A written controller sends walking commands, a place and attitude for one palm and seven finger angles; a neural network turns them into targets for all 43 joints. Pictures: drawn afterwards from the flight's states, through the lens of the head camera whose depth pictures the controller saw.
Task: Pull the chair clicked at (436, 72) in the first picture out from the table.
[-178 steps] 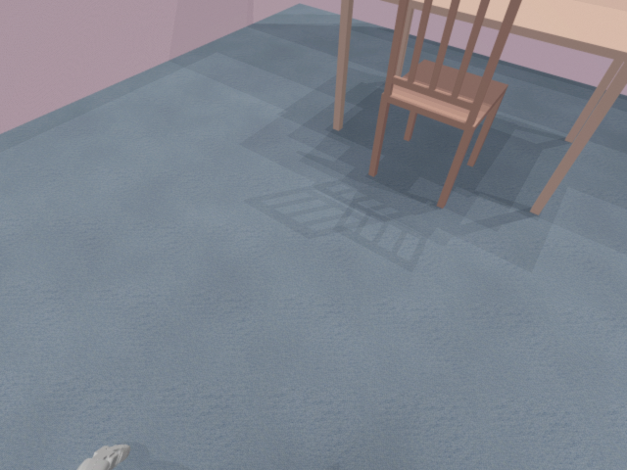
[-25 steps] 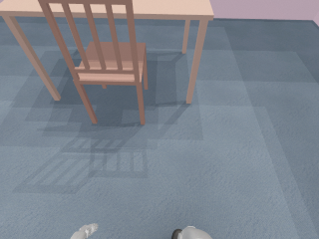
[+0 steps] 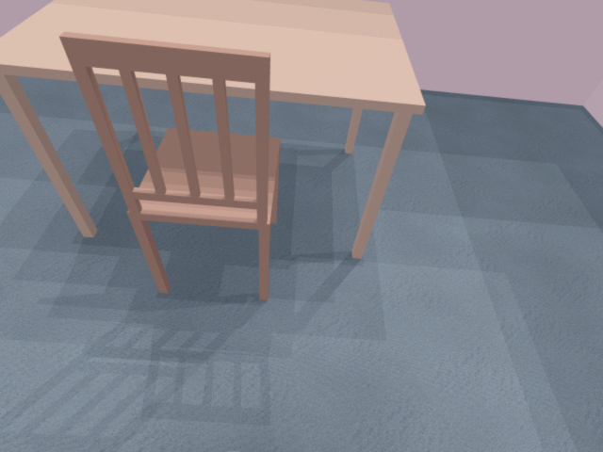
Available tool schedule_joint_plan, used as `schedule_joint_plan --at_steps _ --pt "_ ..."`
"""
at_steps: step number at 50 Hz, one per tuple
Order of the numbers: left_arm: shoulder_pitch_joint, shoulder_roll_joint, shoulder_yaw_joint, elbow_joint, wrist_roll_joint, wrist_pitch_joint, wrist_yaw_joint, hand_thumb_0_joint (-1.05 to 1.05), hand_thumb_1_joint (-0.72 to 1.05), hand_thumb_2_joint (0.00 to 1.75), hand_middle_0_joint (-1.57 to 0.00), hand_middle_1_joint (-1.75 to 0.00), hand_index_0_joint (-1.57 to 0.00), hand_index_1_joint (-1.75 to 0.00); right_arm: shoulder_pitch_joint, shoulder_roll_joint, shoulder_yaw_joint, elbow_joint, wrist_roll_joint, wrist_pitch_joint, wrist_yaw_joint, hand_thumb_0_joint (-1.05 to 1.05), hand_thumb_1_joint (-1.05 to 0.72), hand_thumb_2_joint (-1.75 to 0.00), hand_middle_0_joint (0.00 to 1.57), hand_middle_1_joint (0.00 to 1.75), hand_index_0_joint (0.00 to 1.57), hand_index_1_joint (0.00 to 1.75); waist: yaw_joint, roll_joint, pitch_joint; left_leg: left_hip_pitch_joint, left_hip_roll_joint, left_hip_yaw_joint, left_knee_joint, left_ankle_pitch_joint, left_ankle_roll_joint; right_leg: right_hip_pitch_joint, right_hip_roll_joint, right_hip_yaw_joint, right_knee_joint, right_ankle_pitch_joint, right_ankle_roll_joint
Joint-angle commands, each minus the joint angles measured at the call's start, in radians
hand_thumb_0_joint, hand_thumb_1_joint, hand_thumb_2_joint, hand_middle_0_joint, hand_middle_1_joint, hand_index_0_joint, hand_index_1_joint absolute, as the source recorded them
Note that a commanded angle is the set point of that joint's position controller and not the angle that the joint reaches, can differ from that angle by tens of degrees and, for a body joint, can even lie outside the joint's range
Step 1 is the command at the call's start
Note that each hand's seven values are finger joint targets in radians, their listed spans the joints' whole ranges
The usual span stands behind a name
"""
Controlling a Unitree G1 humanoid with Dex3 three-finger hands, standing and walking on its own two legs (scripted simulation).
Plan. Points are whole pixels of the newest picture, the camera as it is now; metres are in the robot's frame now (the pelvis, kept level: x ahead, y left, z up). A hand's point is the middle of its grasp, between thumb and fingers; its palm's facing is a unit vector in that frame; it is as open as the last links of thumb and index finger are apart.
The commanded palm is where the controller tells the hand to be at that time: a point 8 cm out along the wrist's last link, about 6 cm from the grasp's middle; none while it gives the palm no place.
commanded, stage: take the last steps up to it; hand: left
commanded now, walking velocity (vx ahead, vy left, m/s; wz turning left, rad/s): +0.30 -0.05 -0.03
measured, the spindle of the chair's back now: (185, 142) +0.74 +0.34 -0.06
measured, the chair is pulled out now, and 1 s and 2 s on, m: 0.00 0.00 0.00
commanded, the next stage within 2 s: come to a stop and stand still in 0.70 s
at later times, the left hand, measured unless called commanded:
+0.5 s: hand (232, 368) +0.27 +0.14 -0.16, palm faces -0.04 -0.98 -0.20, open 7.4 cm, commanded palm none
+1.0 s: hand (232, 365) +0.28 +0.14 -0.17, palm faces +0.10 -0.99 -0.14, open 7.4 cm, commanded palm none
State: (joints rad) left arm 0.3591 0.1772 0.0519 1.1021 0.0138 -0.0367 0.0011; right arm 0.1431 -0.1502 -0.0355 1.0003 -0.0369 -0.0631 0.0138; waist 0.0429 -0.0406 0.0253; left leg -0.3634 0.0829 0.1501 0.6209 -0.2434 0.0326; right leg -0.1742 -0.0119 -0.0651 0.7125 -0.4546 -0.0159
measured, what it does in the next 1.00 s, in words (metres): walks ahead: right foot, then left foot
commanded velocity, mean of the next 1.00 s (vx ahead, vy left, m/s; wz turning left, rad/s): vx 0.12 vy -0.05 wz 0.02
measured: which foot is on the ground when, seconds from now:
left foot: down 0.00-0.46, up 0.48-0.80, down 0.82-1.00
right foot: up 0.00-0.44, down 0.46-0.84, up 0.86-1.00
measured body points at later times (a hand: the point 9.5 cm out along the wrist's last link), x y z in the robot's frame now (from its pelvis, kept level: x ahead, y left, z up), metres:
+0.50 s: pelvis +0.17 -0.04 +0.00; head +0.20 -0.05 +0.45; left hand +0.27 +0.19 -0.14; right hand +0.05 -0.23 -0.16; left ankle +0.06 +0.09 -0.71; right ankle +0.22 -0.15 -0.73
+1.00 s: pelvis +0.31 -0.02 +0.01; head +0.33 +0.00 +0.46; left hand +0.28 +0.19 -0.16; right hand +0.39 -0.25 -0.13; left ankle +0.33 +0.07 -0.73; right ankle +0.27 -0.16 -0.69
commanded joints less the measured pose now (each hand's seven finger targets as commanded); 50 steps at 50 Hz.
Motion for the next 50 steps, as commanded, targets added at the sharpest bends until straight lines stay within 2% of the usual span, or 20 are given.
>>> schedule_joint_plan --at_steps 1,3,6,17,19,21,22,23,24,27,29,31,38,40,41,42,43,44,47,50 --pt "-0.059 0.082 0.018 -0.078 0.011 -0.018 -0.002 0.0 0.9 0.9 -0.2 -0.3 -0.2 -0.3 0.265 -0.165 -0.032 0.032 0.011 0.002 -0.035 0.0 -0.9 -0.9 0.2 0.3 0.2 0.3 -0.113 0.243 0.013 0.296 0.334 -0.431 -0.409 0.033 0.124 -0.448 -0.064 0.065 0.495 0.006 -0.015" --pt "-0.053 0.056 0.017 -0.064 0.015 -0.013 -0.014 0.0 0.9 0.9 -0.2 -0.3 -0.2 -0.3 0.206 -0.122 -0.017 0.024 0.011 -0.01 -0.036 0.0 -0.9 -0.9 0.2 0.3 0.2 0.3 -0.07 0.142 0.036 0.238 0.283 -0.301 -0.41 0.128 0.106 -0.421 -0.095 0.066 0.479 0.098 0.002" --pt "-0.019 0.014 0.015 -0.049 0.018 0.011 -0.013 0.0 0.9 0.9 -0.2 -0.3 -0.2 -0.3 0.223 -0.088 -0.021 0.038 0.014 -0.02 -0.042 0.0 -0.9 -0.9 0.2 0.3 0.2 0.3 -0.049 0.153 0.01 0.211 0.222 -0.167 -0.414 0.234 0.09 -0.368 -0.099 0.038 0.411 0.179 0.024" --pt "-0.235 0.015 0.009 -0.126 0.011 0.011 -0.025 0.0 0.9 0.9 -0.2 -0.3 -0.2 -0.3 0.322 -0.133 -0.036 0.1 0.005 -0.002 -0.036 0.0 -0.9 -0.9 0.2 0.3 0.2 0.3 -0.094 0.172 0.075 0.276 0.224 -0.14 -0.406 0.166 0.126 -0.327 -0.09 -0.045 -0.038 0.192 0.025" --pt "-0.214 0.018 0.013 -0.119 0.013 0.004 -0.025 0.0 0.9 0.9 -0.2 -0.3 -0.2 -0.3 0.313 -0.133 -0.038 0.104 0.003 0.003 -0.036 0.0 -0.9 -0.9 0.2 0.3 0.2 0.3 -0.075 0.167 0.07 0.251 0.218 -0.128 -0.355 0.153 0.11 -0.235 -0.066 -0.067 -0.119 0.209 0.014" --pt "-0.083 0.051 0.022 -0.072 0.016 -0.008 -0.021 0.0 0.9 0.9 -0.2 -0.3 -0.2 -0.3 0.307 -0.119 -0.033 0.11 0.01 0.007 -0.033 0.0 -0.9 -0.9 0.2 0.3 0.2 0.3 -0.015 0.099 0.008 0.173 0.152 -0.067 -0.185 0.168 0.061 0.01 -0.026 -0.092 -0.235 0.279 -0.004" --pt "0.031 0.114 0.035 -0.037 0.02 -0.019 -0.011 0.0 0.9 0.9 -0.2 -0.3 -0.2 -0.3 0.304 -0.09 -0.028 0.105 0.02 0.003 -0.025 0.0 -0.9 -0.9 0.2 0.3 0.2 0.3 0.041 -0.029 -0.062 0.033 0.098 -0.01 0.014 0.115 0.027 0.215 -0.132 0.039 -0.276 0.227 -0.044" --pt "0.161 0.223 0.062 -0.005 0.02 -0.027 0.001 0.0 0.9 0.9 -0.2 -0.3 -0.2 -0.3 0.318 -0.03 -0.011 0.076 0.028 -0.002 -0.019 0.0 -0.9 -0.9 0.2 0.3 0.2 0.3 0.069 -0.282 -0.153 -0.19 -0.025 0.057 0.304 -0.234 -0.015 0.41 -0.376 0.368 -0.373 0.238 -0.14" --pt "0.203 0.248 0.061 0.001 0.003 -0.025 0.006 0.0 0.9 0.9 -0.2 -0.3 -0.2 -0.3 0.252 -0.066 -0.013 0.048 0.027 0.006 -0.022 0.0 -0.9 -0.9 0.2 0.3 0.2 0.3 0.085 -0.216 -0.156 -0.26 -0.033 -0.057 0.507 -0.38 -0.006 0.378 -0.442 0.465 -0.451 0.277 -0.193" --pt "-0.012 0.127 0.035 -0.042 0.002 -0.027 0.021 0.0 0.9 0.9 -0.2 -0.3 -0.2 -0.3 0.205 -0.05 -0.026 0.053 0.022 0.012 -0.018 0.0 -0.9 -0.9 0.2 0.3 0.2 0.3 -0.001 -0.073 -0.028 -0.257 0.064 -0.133 0.585 -0.178 -0.008 0.139 -0.369 0.261 -0.48 0.279 -0.171" --pt "-0.069 0.072 0.015 -0.057 0.01 -0.034 0.025 0.0 0.9 0.9 -0.2 -0.3 -0.2 -0.3 0.225 -0.013 -0.02 0.064 0.016 0.03 -0.017 0.0 -0.9 -0.9 0.2 0.3 0.2 0.3 -0.052 -0.04 0.024 -0.169 0.072 -0.114 0.487 -0.137 -0.031 -0.016 -0.32 0.111 -0.491 0.406 -0.14" --pt "-0.074 0.055 0.01 -0.06 0.014 -0.036 0.026 0.0 0.9 0.9 -0.2 -0.3 -0.2 -0.3 0.243 0.011 -0.017 0.063 0.014 0.044 -0.014 0.0 -0.9 -0.9 0.2 0.3 0.2 0.3 -0.074 -0.06 0.045 -0.107 0.061 -0.082 0.36 -0.112 -0.044 -0.083 -0.294 0.033 -0.498 0.449 -0.137" --pt "-0.046 0.109 0.012 -0.033 0.009 -0.024 0.018 0.0 0.9 0.9 -0.2 -0.3 -0.2 -0.3 0.177 -0.017 -0.012 0.034 0.012 0.026 -0.001 0.0 -0.9 -0.9 0.2 0.3 0.2 0.3 -0.065 -0.084 0.039 0.068 -0.004 -0.004 -0.004 0.028 -0.043 -0.061 -0.238 -0.003 -0.424 0.343 -0.107" --pt "-0.04 0.089 0.006 -0.027 0.001 -0.015 0.016 0.0 0.9 0.9 -0.2 -0.3 -0.2 -0.3 0.245 -0.068 -0.016 0.059 0.01 0.014 -0.006 0.0 -0.9 -0.9 0.2 0.3 0.2 0.3 -0.093 0.015 -0.001 0.242 -0.003 -0.023 -0.134 0.123 -0.039 -0.103 -0.183 -0.036 -0.269 0.319 -0.065" --pt "-0.014 0.045 -0.004 -0.031 -0.004 -0.008 0.015 0.0 0.9 0.9 -0.2 -0.3 -0.2 -0.3 0.289 -0.137 -0.027 0.069 0.005 0.007 -0.018 0.0 -0.9 -0.9 0.2 0.3 0.2 0.3 -0.1 0.189 -0.038 0.347 0.127 -0.192 -0.196 0.302 0.006 -0.192 -0.102 -0.083 -0.101 0.239 -0.014" --pt "0.009 0.009 -0.015 -0.045 -0.012 -0.002 0.015 0.0 0.9 0.9 -0.2 -0.3 -0.2 -0.3 0.321 -0.208 -0.032 0.064 0.009 0.012 -0.03 0.0 -0.9 -0.9 0.2 0.3 0.2 0.3 -0.095 0.374 -0.082 0.371 0.308 -0.385 -0.269 0.544 0.104 -0.238 -0.035 -0.098 0.059 -0.06 0.028" --pt "0.004 0.017 -0.018 -0.038 -0.009 0.005 0.026 0.0 0.9 0.9 -0.2 -0.3 -0.2 -0.3 0.268 -0.185 -0.019 0.059 0.012 0.023 -0.045 0.0 -0.9 -0.9 0.2 0.3 0.2 0.3 -0.075 0.296 -0.06 0.31 0.34 -0.391 -0.298 0.669 0.155 -0.221 -0.05 -0.012 0.14 -0.177 0.03" --pt "0.001 0.01 -0.022 -0.013 -0.005 0.018 0.035 0.0 0.9 0.9 -0.2 -0.3 -0.2 -0.3 0.202 -0.157 -0.003 0.061 0.012 0.02 -0.06 0.0 -0.9 -0.9 0.2 0.3 0.2 0.3 -0.058 0.325 -0.044 0.265 0.302 -0.319 -0.294 0.802 0.138 -0.187 -0.079 0.033 0.157 -0.151 0.036" --pt "0.012 0.034 -0.023 0.006 -0.007 0.032 0.036 0.0 0.9 0.9 -0.2 -0.3 -0.2 -0.3 0.109 -0.14 0.001 0.044 0.025 0.028 -0.071 0.0 -0.9 -0.9 0.2 0.3 0.2 0.3 -0.039 0.209 -0.03 0.319 0.247 -0.197 -0.238 1.029 0.117 -0.178 -0.087 0.039 0.063 -0.034 0.045" --pt "-0.004 0.06 -0.004 -0.027 -0.001 0.066 0.037 0.0 0.9 0.9 -0.2 -0.3 -0.2 -0.3 0.114 -0.195 -0.035 0.032 0.028 0.057 -0.075 0.0 -0.9 -0.9 0.2 0.3 0.2 0.3 -0.054 0.158 -0.077 0.362 0.28 -0.197 -0.235 0.984 0.148 -0.219 -0.06 0.026 0.154 -0.019 0.049"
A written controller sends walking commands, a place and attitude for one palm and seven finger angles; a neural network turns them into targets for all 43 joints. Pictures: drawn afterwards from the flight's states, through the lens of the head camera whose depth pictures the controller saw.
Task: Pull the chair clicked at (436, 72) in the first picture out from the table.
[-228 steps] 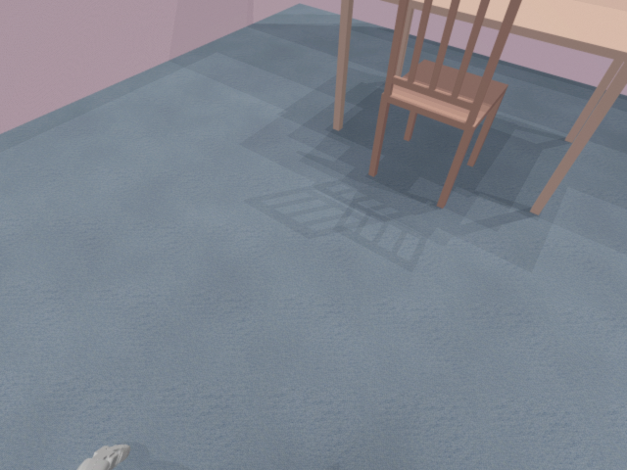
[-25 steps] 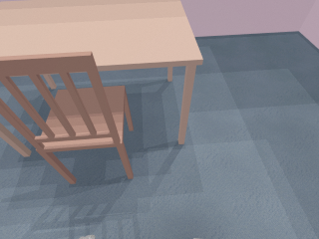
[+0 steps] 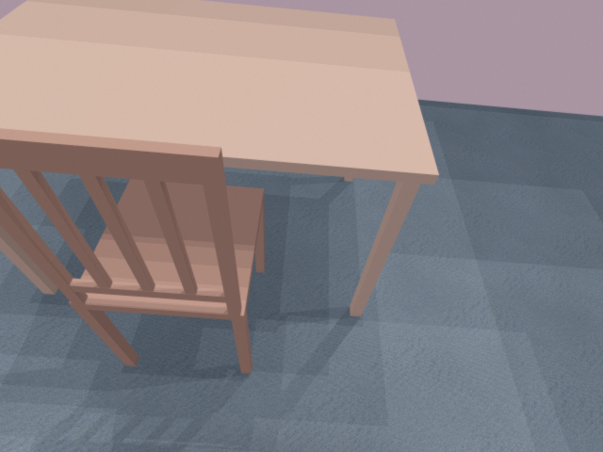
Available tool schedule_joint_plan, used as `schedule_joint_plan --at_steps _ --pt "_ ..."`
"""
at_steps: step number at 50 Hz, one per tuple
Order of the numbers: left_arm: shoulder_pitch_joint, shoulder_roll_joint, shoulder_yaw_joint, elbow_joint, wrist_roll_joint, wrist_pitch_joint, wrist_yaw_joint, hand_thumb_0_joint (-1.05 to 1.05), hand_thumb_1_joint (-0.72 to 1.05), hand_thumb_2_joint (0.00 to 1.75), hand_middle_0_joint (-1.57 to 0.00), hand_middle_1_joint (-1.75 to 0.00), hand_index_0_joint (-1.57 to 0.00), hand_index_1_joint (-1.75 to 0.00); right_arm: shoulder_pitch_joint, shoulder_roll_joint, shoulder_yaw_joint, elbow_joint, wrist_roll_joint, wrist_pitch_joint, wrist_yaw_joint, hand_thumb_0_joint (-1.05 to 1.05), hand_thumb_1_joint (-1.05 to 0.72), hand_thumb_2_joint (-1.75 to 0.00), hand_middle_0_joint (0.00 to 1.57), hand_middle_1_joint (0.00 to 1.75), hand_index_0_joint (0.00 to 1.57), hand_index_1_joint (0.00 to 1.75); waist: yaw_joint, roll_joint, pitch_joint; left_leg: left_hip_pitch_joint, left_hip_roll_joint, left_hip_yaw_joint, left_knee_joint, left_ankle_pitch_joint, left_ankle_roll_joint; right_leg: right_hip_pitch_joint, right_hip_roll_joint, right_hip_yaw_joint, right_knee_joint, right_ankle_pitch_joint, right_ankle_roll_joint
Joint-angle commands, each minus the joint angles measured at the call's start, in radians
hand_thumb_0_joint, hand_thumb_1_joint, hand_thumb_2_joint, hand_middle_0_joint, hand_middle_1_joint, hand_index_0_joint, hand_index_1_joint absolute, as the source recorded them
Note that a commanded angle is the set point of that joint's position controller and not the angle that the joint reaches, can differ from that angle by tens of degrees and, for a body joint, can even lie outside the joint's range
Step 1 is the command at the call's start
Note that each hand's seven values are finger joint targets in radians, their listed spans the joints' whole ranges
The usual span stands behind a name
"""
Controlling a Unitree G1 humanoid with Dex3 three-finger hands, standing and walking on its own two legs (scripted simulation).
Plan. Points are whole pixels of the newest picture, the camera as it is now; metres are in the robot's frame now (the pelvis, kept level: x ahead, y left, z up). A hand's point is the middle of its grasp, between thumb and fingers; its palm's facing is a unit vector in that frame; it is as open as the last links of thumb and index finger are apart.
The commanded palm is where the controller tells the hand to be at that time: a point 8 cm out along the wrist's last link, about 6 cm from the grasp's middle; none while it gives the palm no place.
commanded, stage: come to a stop and stand still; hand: left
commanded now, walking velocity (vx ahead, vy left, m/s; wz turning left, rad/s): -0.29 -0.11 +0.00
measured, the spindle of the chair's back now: (124, 240) +0.44 +0.36 -0.08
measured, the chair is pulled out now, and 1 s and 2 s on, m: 0.00 0.00 0.00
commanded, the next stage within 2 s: look again from close up in 1.26 s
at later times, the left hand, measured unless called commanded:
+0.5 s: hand out of the picture +0.02 +0.11 -0.15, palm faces +0.08 -0.96 -0.27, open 7.4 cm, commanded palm none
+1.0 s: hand out of the picture -0.03 +0.17 -0.18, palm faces +0.05 -0.98 -0.18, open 7.4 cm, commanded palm none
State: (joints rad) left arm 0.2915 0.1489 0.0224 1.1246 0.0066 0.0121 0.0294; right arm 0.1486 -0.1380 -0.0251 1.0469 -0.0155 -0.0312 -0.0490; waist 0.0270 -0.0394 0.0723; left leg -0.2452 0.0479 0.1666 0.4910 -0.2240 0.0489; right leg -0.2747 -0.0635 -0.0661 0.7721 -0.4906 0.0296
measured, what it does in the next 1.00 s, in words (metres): steps on the spot: right foot, then left foot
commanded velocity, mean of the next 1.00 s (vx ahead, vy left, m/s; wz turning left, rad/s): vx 0.02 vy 0.08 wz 0.00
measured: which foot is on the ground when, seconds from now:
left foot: down 0.00-0.26, up 0.28-0.74, down 0.76-1.00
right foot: up 0.00-0.24, down 0.26-1.00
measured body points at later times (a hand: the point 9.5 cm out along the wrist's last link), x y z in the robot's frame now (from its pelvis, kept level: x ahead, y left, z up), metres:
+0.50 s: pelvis -0.03 -0.08 +0.00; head -0.02 -0.11 +0.45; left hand +0.01 +0.16 -0.13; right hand +0.01 -0.33 -0.17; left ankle -0.07 +0.08 -0.66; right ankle +0.02 -0.18 -0.74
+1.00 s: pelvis -0.03 -0.01 +0.00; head -0.02 +0.00 +0.45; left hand -0.03 +0.22 -0.17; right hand -0.05 -0.22 -0.16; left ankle -0.09 +0.09 -0.74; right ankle -0.03 -0.15 -0.74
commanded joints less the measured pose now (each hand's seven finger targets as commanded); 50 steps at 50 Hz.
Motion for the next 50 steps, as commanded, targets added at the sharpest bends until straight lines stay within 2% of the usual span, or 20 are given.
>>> schedule_joint_plan --at_steps 1,4,8,10,11,13,14,15,16,18,21,29,32,34,36,38,39,41,46,50 --pt "0.051 0.086 0.034 -0.064 0.012 0.027 0.008 0.0 0.9 0.9 -0.2 -0.3 -0.2 -0.3 0.112 -0.211 -0.058 -0.018 0.003 0.032 -0.014 0.0 -0.9 -0.9 0.2 0.3 0.2 0.3 -0.043 0.146 -0.124 0.226 0.328 -0.21 -0.106 0.925 0.142 -0.136 -0.003 0.035 0.146 0.005 0.003" --pt "0.034 0.077 0.049 -0.1 0.013 0.04 0.007 0.0 0.9 0.9 -0.2 -0.3 -0.2 -0.3 0.055 -0.216 -0.07 -0.048 -0.005 0.044 -0.01 0.0 -0.9 -0.9 0.2 0.3 0.2 0.3 -0.028 0.125 -0.134 0.16 0.325 -0.183 -0.107 0.76 0.142 -0.148 0.005 0.065 0.216 0.02 0.0" --pt "0.053 0.061 0.047 -0.127 0.01 0.033 0.004 0.0 0.9 0.9 -0.2 -0.3 -0.2 -0.3 -0.034 -0.205 -0.074 -0.079 -0.013 0.051 0.011 0.0 -0.9 -0.9 0.2 0.3 0.2 0.3 -0.002 0.254 -0.119 0.052 0.273 -0.135 -0.105 0.49 0.095 -0.044 0.002 0.025 0.036 0.104 -0.012" --pt "0.092 0.07 0.048 -0.117 0.012 0.019 0.005 0.0 0.9 0.9 -0.2 -0.3 -0.2 -0.3 -0.039 -0.196 -0.073 -0.079 -0.009 0.058 0.022 0.0 -0.9 -0.9 0.2 0.3 0.2 0.3 0.02 0.232 -0.115 -0.013 0.232 -0.121 -0.054 0.272 0.054 0.062 0.005 0.002 -0.146 0.232 -0.008" --pt "0.112 0.093 0.048 -0.111 0.019 0.009 0.007 0.0 0.9 0.9 -0.2 -0.3 -0.2 -0.3 -0.023 -0.172 -0.07 -0.077 -0.004 0.061 0.029 0.0 -0.9 -0.9 0.2 0.3 0.2 0.3 0.027 0.151 -0.107 -0.055 0.174 -0.095 0.009 0.111 0.011 0.116 -0.005 0.013 -0.279 0.333 -0.004" --pt "0.037 0.244 0.057 -0.151 0.034 -0.014 0.012 0.0 0.9 0.9 -0.2 -0.3 -0.2 -0.3 0.033 -0.069 -0.053 -0.101 0.009 0.074 0.04 0.0 -0.9 -0.9 0.2 0.3 0.2 0.3 -0.001 -0.262 -0.048 -0.157 -0.018 -0.071 0.302 -0.339 -0.074 0.006 -0.316 0.386 -0.506 0.518 -0.122" --pt "0.029 0.257 0.054 -0.165 0.026 -0.008 0.008 0.0 0.9 0.9 -0.2 -0.3 -0.2 -0.3 0.025 -0.107 -0.059 -0.1 0.005 0.091 0.039 0.0 -0.9 -0.9 0.2 0.3 0.2 0.3 0.016 -0.179 -0.054 -0.116 -0.008 -0.156 0.414 -0.362 -0.064 -0.086 -0.352 0.386 -0.552 0.344 -0.185" --pt "-0.015 0.255 0.059 -0.178 0.027 -0.002 0.009 0.0 0.9 0.9 -0.2 -0.3 -0.2 -0.3 0.012 -0.105 -0.064 -0.096 -0.001 0.101 0.047 0.0 -0.9 -0.9 0.2 0.3 0.2 0.3 0.004 -0.127 -0.014 -0.145 -0.01 -0.176 0.5 -0.295 -0.062 -0.142 -0.321 0.366 -0.585 0.139 -0.184" --pt "-0.045 0.253 0.066 -0.182 0.026 -0.003 0.011 0.0 0.9 0.9 -0.2 -0.3 -0.2 -0.3 0.017 -0.119 -0.064 -0.095 -0.007 0.104 0.05 0.0 -0.9 -0.9 0.2 0.3 0.2 0.3 -0.003 -0.218 0.012 -0.203 -0.015 -0.199 0.561 -0.244 -0.059 -0.14 -0.298 0.399 -0.599 0.06 -0.16" --pt "-0.087 0.221 0.066 -0.195 0.021 -0.003 0.015 0.0 0.9 0.9 -0.2 -0.3 -0.2 -0.3 0.074 -0.157 -0.073 -0.067 -0.012 0.102 0.056 0.0 -0.9 -0.9 0.2 0.3 0.2 0.3 -0.023 -0.193 0.021 -0.239 0.001 -0.206 0.636 -0.126 -0.067 -0.1 -0.267 0.308 -0.585 0.06 -0.131" --pt "-0.04 0.215 0.069 -0.196 0.017 -0.012 0.016 0.0 0.9 0.9 -0.2 -0.3 -0.2 -0.3 0.087 -0.156 -0.066 -0.066 -0.013 0.095 0.061 0.0 -0.9 -0.9 0.2 0.3 0.2 0.3 0.002 -0.12 -0.041 -0.269 -0.013 -0.196 0.611 -0.073 -0.091 0.034 -0.245 0.273 -0.552 0.138 -0.13" --pt "0.025 0.228 0.077 -0.171 0.029 -0.013 0.01 0.0 0.9 0.9 -0.2 -0.3 -0.2 -0.3 0.104 -0.124 -0.048 -0.077 -0.008 0.082 0.062 0.0 -0.9 -0.9 0.2 0.3 0.2 0.3 0.033 -0.144 -0.073 -0.174 -0.015 -0.141 0.309 -0.187 -0.094 0.108 -0.251 0.294 -0.602 0.048 -0.158" --pt "0.006 0.236 0.081 -0.16 0.033 -0.01 0.005 0.0 0.9 0.9 -0.2 -0.3 -0.2 -0.3 0.147 -0.106 -0.041 -0.065 0.0 0.066 0.058 0.0 -0.9 -0.9 0.2 0.3 0.2 0.3 0.025 -0.178 -0.095 -0.073 -0.034 -0.113 0.157 -0.219 -0.076 0.101 -0.23 0.274 -0.603 0.084 -0.161" --pt "-0.022 0.226 0.079 -0.148 0.025 -0.005 0.004 0.0 0.9 0.9 -0.2 -0.3 -0.2 -0.3 0.238 -0.092 -0.03 -0.03 0.001 0.052 0.049 0.0 -0.9 -0.9 0.2 0.3 0.2 0.3 -0.015 -0.161 -0.121 0.062 -0.05 -0.091 -0.002 -0.132 -0.063 0.05 -0.188 0.227 -0.571 0.102 -0.131" --pt "-0.046 0.18 0.064 -0.139 0.011 0.004 0.001 0.0 0.9 0.9 -0.2 -0.3 -0.2 -0.3 0.312 -0.102 -0.024 0.006 0.002 0.036 0.037 0.0 -0.9 -0.9 0.2 0.3 0.2 0.3 -0.049 -0.056 -0.116 0.219 -0.019 -0.116 -0.182 -0.04 -0.053 -0.065 -0.111 0.146 -0.456 0.076 -0.067" --pt "-0.033 0.076 0.038 -0.145 0.004 0.011 -0.005 0.0 0.9 0.9 -0.2 -0.3 -0.2 -0.3 0.233 -0.209 -0.035 -0.036 -0.006 0.031 0.025 0.0 -0.9 -0.9 0.2 0.3 0.2 0.3 -0.026 0.285 -0.008 0.051 0.247 -0.427 -0.36 -0.206 0.031 -0.165 0.004 -0.008 -0.217 0.081 -0.008" --pt "-0.055 0.083 0.037 -0.14 0.012 0.009 -0.007 0.0 0.9 0.9 -0.2 -0.3 -0.2 -0.3 0.181 -0.201 -0.028 -0.052 -0.01 0.034 0.021 0.0 -0.9 -0.9 0.2 0.3 0.2 0.3 -0.014 0.224 0.046 -0.074 0.263 -0.439 -0.387 -0.239 0.068 -0.119 0.005 0.016 -0.15 0.093 -0.012" --pt "-0.039 0.078 0.031 -0.099 0.023 0.013 -0.011 0.0 0.9 0.9 -0.2 -0.3 -0.2 -0.3 0.11 -0.155 -0.012 -0.034 -0.008 0.024 0.012 0.0 -0.9 -0.9 0.2 0.3 0.2 0.3 0.008 0.242 0.075 -0.097 0.178 -0.329 -0.366 -0.138 0.057 -0.07 -0.003 0.033 -0.082 0.147 -0.013" --pt "-0.001 0.073 0.013 -0.059 0.006 -0.011 -0.007 0.0 0.9 0.9 -0.2 -0.3 -0.2 -0.3 0.191 -0.128 0.0 0.018 0.0 0.009 -0.003 0.0 -0.9 -0.9 0.2 0.3 0.2 0.3 -0.005 0.168 -0.003 0.137 0.126 -0.215 -0.16 0.47 0.041 -0.026 0.001 0.028 -0.29 0.24 -0.009" --pt "0.057 0.103 0.007 -0.012 0.002 -0.028 0.008 0.0 0.9 0.9 -0.2 -0.3 -0.2 -0.3 0.234 -0.094 0.0 0.045 0.016 -0.003 -0.003 0.0 -0.9 -0.9 0.2 0.3 0.2 0.3 -0.019 0.074 -0.092 0.102 0.071 -0.182 -0.105 0.423 -0.024 0.189 -0.081 0.086 -0.339 0.683 -0.048"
